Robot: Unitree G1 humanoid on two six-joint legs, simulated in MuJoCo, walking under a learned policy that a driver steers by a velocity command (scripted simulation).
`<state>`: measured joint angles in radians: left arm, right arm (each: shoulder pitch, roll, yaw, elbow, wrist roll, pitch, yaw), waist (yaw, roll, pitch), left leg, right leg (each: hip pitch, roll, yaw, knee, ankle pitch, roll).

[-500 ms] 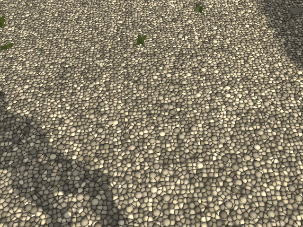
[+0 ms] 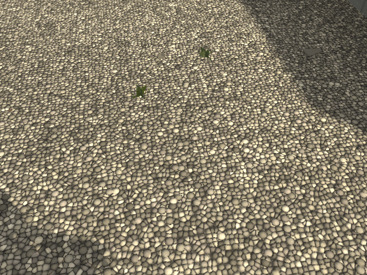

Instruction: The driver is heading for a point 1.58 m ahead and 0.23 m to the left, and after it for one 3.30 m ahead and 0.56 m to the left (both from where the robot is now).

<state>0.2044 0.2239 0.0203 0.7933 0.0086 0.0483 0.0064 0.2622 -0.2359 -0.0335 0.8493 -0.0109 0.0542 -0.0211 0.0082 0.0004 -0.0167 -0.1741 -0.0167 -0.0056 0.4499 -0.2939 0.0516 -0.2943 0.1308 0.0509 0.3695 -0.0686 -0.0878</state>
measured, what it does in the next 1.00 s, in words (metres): shifts its weight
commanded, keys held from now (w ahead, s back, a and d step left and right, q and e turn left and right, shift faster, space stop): no key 1.00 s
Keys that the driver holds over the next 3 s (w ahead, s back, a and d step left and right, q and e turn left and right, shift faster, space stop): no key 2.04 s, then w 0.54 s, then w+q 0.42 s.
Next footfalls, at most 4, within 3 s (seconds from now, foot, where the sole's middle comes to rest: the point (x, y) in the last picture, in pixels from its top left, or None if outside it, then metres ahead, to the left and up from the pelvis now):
2.64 right None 0.49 -0.19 -0.91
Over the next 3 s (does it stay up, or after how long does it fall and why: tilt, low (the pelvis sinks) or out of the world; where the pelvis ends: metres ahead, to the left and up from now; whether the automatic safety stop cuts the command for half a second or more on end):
stays up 0.52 -0.11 -0.14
